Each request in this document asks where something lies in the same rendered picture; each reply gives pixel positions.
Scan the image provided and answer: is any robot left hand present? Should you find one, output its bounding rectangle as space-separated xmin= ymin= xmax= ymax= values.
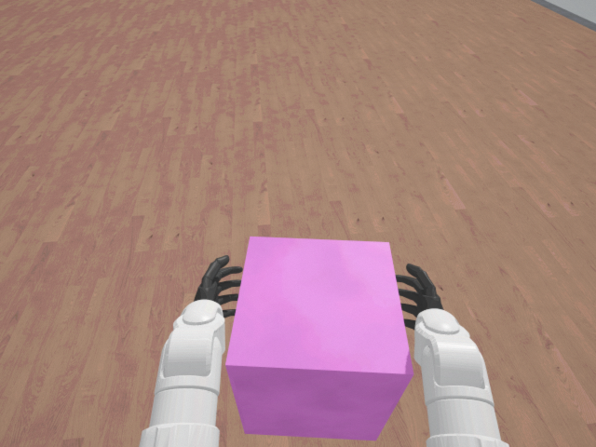
xmin=194 ymin=255 xmax=243 ymax=318

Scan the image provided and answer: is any carton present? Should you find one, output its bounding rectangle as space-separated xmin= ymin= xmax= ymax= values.
xmin=225 ymin=237 xmax=413 ymax=440

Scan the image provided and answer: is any robot right hand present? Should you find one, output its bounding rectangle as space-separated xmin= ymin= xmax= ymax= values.
xmin=396 ymin=264 xmax=444 ymax=329

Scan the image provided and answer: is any robot right forearm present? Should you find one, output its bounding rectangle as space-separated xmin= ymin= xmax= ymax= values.
xmin=414 ymin=308 xmax=509 ymax=447

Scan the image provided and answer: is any robot left forearm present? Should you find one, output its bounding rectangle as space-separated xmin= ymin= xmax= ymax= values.
xmin=139 ymin=300 xmax=225 ymax=447

